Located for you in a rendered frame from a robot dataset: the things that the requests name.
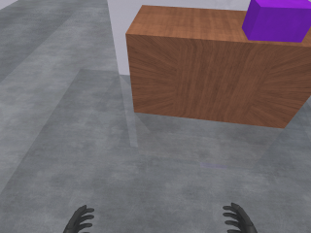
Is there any robot left hand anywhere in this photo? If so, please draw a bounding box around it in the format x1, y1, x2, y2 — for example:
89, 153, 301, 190
63, 205, 94, 233

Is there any carton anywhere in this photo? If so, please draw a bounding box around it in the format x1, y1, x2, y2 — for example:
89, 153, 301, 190
241, 0, 311, 43

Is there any pedestal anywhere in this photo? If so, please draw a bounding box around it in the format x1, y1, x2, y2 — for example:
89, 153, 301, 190
125, 5, 311, 129

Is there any robot right hand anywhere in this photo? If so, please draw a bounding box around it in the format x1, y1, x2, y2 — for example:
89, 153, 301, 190
223, 202, 258, 233

